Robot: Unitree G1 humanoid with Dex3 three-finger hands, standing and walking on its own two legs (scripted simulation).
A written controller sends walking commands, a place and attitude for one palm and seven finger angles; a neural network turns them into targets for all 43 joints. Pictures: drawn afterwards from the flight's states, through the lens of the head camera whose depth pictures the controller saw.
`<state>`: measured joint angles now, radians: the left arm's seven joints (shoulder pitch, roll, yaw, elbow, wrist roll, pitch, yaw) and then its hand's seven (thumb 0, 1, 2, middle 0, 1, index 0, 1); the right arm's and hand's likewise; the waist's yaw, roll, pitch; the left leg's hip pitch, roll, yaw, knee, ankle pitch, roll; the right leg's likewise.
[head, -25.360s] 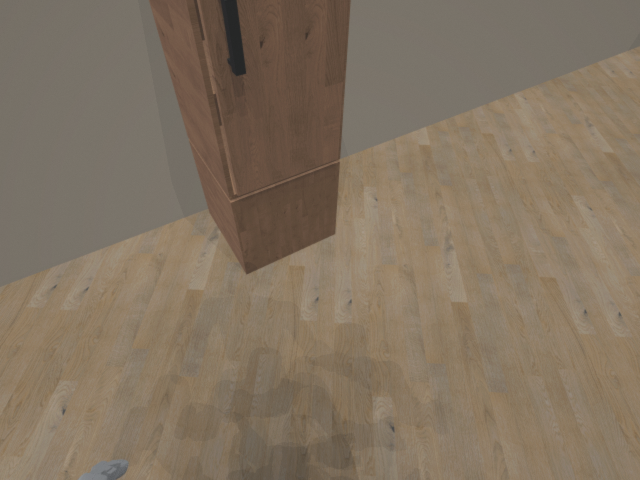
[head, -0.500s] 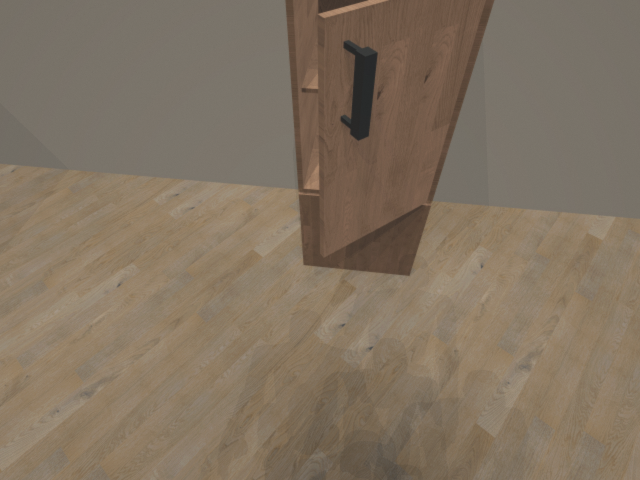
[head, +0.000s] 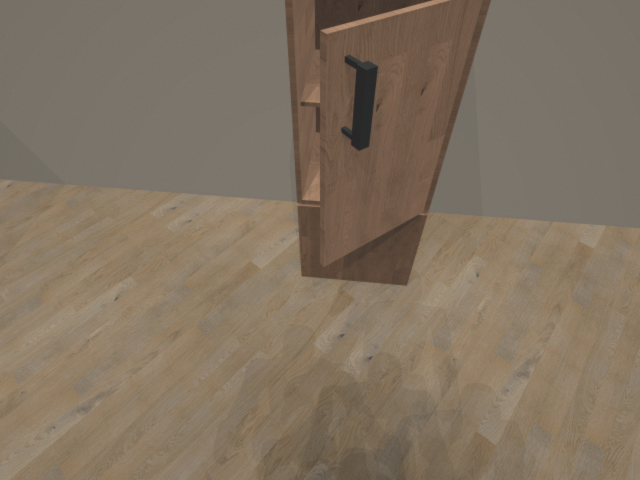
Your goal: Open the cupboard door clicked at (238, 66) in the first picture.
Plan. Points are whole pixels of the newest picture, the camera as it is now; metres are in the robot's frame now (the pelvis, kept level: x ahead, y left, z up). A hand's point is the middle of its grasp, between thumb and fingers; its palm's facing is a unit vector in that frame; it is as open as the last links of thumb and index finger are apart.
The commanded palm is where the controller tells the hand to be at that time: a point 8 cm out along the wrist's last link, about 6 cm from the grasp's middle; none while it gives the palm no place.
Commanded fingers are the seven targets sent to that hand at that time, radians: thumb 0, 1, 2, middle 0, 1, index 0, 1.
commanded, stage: look to check the result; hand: left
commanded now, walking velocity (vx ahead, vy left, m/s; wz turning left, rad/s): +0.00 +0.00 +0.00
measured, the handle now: (355, 103) +0.69 -0.02 +0.12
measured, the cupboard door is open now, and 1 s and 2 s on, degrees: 41 41 41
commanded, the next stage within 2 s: walk to a spot facing it in 0.56 s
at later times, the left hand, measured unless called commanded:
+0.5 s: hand out of the picture +0.08 +0.24 -0.15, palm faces +0.00 -0.95 -0.33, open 7.4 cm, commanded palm none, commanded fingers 0.00 0.90 0.90 -0.20 -0.30 -0.20 -0.30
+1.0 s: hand out of the picture +0.10 +0.20 -0.17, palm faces -0.10 -0.96 -0.27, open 7.4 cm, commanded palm none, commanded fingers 0.00 0.90 0.90 -0.20 -0.30 -0.20 -0.30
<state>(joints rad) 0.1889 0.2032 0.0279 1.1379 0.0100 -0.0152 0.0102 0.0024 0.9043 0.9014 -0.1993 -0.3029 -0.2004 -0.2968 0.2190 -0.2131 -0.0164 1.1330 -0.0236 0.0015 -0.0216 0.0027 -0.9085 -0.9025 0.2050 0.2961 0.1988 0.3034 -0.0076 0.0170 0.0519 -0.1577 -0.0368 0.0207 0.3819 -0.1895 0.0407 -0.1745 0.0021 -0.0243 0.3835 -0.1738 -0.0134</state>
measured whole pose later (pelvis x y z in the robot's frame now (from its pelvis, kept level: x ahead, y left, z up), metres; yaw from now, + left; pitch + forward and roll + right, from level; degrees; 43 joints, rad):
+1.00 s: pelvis +0.02 -0.01 -0.01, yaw -8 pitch -1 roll +2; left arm 0.16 0.25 0.05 1.03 0.01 0.05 -0.01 0.00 0.90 0.90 -0.20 -0.30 -0.20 -0.30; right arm 0.13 -0.23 -0.03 1.01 -0.03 0.03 -0.03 0.00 -0.91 -0.90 0.21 0.30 0.20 0.30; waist 0.02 -0.01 0.11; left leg -0.16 0.00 0.15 0.48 -0.29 0.03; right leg -0.30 0.03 0.05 0.66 -0.35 -0.01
